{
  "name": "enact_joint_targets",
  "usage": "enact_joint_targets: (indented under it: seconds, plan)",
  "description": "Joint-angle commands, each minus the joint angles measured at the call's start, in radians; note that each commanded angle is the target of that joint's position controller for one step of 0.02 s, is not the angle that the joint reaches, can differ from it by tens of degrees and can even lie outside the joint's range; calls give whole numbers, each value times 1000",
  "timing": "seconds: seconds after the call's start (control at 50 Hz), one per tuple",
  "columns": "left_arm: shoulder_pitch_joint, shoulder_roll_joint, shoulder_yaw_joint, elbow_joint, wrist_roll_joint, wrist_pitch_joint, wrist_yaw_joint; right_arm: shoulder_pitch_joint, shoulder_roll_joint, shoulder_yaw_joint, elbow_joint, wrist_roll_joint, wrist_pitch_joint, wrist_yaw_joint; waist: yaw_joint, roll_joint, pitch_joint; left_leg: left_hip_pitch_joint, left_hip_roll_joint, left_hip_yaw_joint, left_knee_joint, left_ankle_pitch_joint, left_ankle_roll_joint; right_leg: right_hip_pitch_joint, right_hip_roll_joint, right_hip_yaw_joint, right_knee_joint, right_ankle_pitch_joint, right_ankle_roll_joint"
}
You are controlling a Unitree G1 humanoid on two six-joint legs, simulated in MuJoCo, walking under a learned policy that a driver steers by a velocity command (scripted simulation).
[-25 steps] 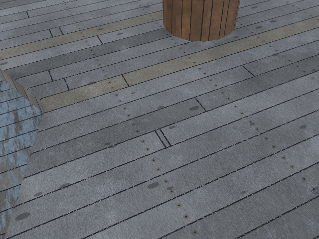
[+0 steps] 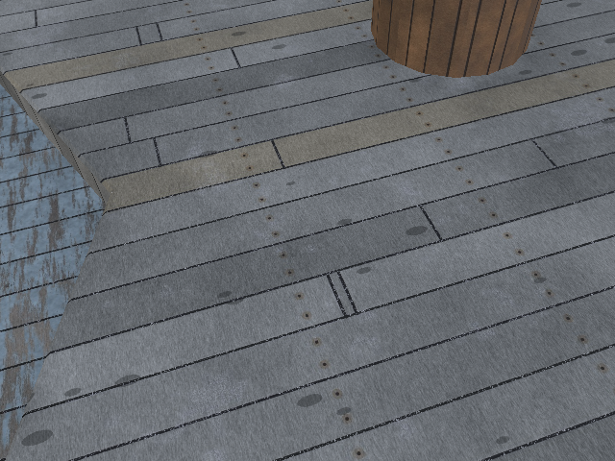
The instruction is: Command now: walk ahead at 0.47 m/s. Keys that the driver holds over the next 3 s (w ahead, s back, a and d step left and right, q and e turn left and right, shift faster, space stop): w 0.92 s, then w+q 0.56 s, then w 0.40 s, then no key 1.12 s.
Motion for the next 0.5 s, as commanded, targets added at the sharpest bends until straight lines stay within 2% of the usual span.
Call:
enact_joint_targets:
  seconds: [0.02, 0.06, 0.08, 0.1, 0.12, 0.14, 0.16, 0.18, 0.2, 0.22, 0.24, 0.26, 0.28, 0.3, 0.34, 0.38, 0.44, 0.5]
  plan:
    - [60, 177, 38, -19, -10, 1, 10, -163, -44, 0, -109, 4, -21, 17, -17, -107, 141, -14, -32, 14, -99, 16, 28, -52, -293, 97, -25, 462, -124]
    - [31, 198, 47, -29, -7, 8, 12, -129, -76, -12, -112, 2, -27, 25, -63, -128, 93, 77, -64, 24, -126, -34, 60, 5, -309, 83, 55, 669, -106]
    - [15, 214, 54, -36, -3, 14, 12, -68, -105, -25, -100, 2, -28, 24, -101, -156, 35, 172, -95, 41, -116, -69, 76, 28, -311, 78, 133, 845, -95]
    - [-6, 219, 56, -44, 5, 24, 12, 65, -143, -47, -64, 4, -26, 19, -173, -174, -53, 339, -132, 64, -115, -89, 100, 19, -289, 57, 292, 990, -80]
    - [-28, 209, 50, -60, 11, 28, 9, 244, -188, -70, -11, 6, -21, 11, -255, -167, -156, 603, -109, 36, -116, -69, 132, -108, -245, 33, 517, 944, -49]
    - [64, 111, 22, -83, 18, 17, -4, 401, -279, -93, 23, -24, -16, 1, -234, 15, -324, 1027, 149, -332, -111, -181, 258, -493, -128, 6, 906, 549, -1]
    - [118, 34, -3, -60, 1, -12, -15, 427, -249, -81, 38, -21, -11, 3, -207, 201, -472, 1169, 313, -781, -320, -352, 360, -705, 23, 112, 1191, -224, 26]
    - [23, 137, 26, -87, -29, -39, -21, 349, -181, -59, 35, -14, -14, 5, -207, 142, -330, 1054, 267, -729, -377, -411, 300, -811, -42, 198, 1287, -223, -3]
    - [-82, 179, 35, -127, -51, -52, -20, 250, -141, -47, 14, -14, -17, 2, -179, 84, -179, 879, 239, -559, -396, -350, 258, -843, -96, 159, 1277, -150, -19]
    - [-153, 187, 42, -142, -39, -51, -9, 168, -108, -34, 6, -21, -23, 10, -141, -40, -71, 682, 191, -419, -439, -227, 220, -796, -147, 131, 1205, -64, -26]
    - [-125, 170, 49, -141, -28, -40, -1, 128, -94, -30, 3, -32, -34, 13, -92, -3, -60, 579, 171, -344, -462, -155, 215, -727, -185, 137, 1143, -8, -25]
    - [-93, 144, 47, -132, -18, -23, 1, 114, -80, -27, 9, -35, -37, 19, -66, 5, -43, 505, 143, -299, -493, -135, 214, -667, -205, 141, 1112, 9, -20]
    - [-74, 127, 48, -128, -17, -10, 2, 121, -71, -26, 20, -32, -39, 22, -52, 13, -28, 465, 123, -253, -517, -120, 215, -644, -212, 137, 1078, 15, -17]
    - [-77, 117, 49, -130, -19, 1, 6, 130, -79, -26, 32, -31, -40, 20, -40, 7, -13, 433, 109, -221, -541, -129, 216, -645, -216, 125, 1051, 23, -13]
    - [-153, 132, 54, -165, -8, 10, 10, 169, -116, -33, 50, -29, -44, 7, -48, 6, 32, 424, 113, -179, -570, -67, 232, -721, -231, 116, 955, 95, 13]
    - [-245, 143, 59, -198, 0, 6, 10, 214, -136, -38, 64, -29, -38, -9, -71, -7, 47, 467, 105, -154, -579, -49, 222, -796, -234, 109, 828, 209, 30]
    - [-360, 123, 52, -234, -1, -6, -1, 261, -148, -39, 74, -22, -28, -24, -106, -3, 52, 505, 74, -93, -577, -18, 188, -784, -204, 78, 608, 371, 35]
    - [-466, 113, 44, -265, -10, -11, -14, 327, -160, -41, 98, -11, -21, -28, -147, -1, 65, 564, 79, -71, -567, -41, 174, -755, -169, 48, 476, 422, 37]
